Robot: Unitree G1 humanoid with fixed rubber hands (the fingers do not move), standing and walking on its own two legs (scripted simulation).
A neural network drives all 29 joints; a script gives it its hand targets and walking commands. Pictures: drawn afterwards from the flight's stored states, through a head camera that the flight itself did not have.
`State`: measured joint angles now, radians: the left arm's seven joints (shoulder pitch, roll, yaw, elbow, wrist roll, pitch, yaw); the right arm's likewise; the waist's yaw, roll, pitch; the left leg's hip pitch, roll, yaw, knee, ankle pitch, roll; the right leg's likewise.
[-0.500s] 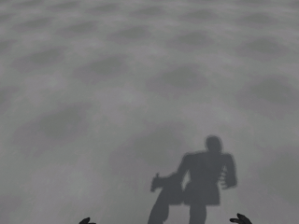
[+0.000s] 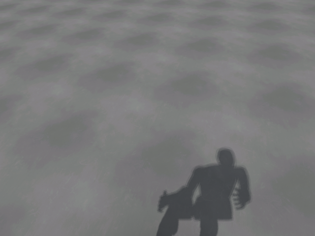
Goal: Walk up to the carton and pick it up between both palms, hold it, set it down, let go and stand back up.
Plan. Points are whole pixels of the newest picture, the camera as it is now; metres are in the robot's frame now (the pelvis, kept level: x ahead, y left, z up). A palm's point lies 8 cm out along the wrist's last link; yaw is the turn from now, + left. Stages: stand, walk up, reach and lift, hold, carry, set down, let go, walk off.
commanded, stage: stand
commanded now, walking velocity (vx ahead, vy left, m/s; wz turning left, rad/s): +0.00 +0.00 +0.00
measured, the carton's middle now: out of the picture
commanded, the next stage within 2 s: walk up in 0.94 s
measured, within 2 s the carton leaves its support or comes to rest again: neither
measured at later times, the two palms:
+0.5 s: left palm out of the picture +0.05 +0.24 -0.13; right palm out of the picture +0.06 -0.24 -0.13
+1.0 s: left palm out of the picture +0.05 +0.24 -0.13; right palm out of the picture +0.07 -0.24 -0.13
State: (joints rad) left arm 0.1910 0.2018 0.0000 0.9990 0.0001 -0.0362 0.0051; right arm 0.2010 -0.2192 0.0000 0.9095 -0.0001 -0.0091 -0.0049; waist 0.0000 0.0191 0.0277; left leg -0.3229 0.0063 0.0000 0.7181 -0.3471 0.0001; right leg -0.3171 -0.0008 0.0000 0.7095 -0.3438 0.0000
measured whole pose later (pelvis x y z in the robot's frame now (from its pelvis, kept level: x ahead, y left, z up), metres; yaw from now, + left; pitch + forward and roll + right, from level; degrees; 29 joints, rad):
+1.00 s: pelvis -0.01 +0.00 +0.00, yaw +0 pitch -3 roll +0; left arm 0.19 0.21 0.00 1.06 0.00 -0.03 0.01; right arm 0.20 -0.22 0.00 0.96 0.00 -0.01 0.00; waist 0.00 0.02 0.04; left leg -0.32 0.01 0.00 0.71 -0.33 0.00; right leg -0.32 0.00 0.00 0.70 -0.33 0.00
